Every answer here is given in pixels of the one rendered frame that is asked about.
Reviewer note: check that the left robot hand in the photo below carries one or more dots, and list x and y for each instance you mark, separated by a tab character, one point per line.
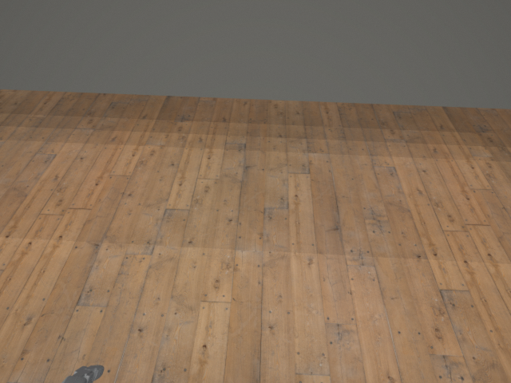
85	374

